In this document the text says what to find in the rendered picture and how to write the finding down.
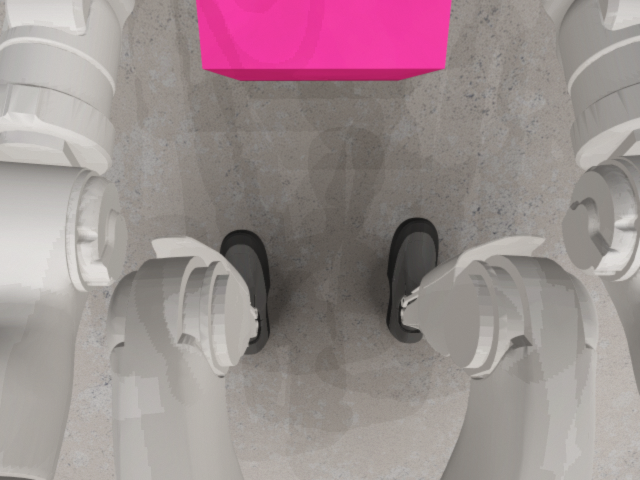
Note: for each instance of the left robot forearm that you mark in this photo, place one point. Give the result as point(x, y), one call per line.
point(59, 63)

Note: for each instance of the robot right foot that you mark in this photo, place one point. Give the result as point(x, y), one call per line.
point(413, 253)

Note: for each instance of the robot left upper arm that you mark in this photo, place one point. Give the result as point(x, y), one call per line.
point(62, 234)

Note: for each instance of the robot right upper arm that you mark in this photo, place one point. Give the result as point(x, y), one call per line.
point(601, 233)

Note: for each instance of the carton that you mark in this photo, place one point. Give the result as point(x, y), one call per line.
point(323, 40)

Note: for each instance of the robot left foot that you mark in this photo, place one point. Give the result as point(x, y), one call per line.
point(246, 252)

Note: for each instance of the right robot forearm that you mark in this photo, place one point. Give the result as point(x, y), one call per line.
point(598, 47)

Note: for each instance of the robot foot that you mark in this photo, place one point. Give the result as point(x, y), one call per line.
point(413, 253)
point(246, 252)

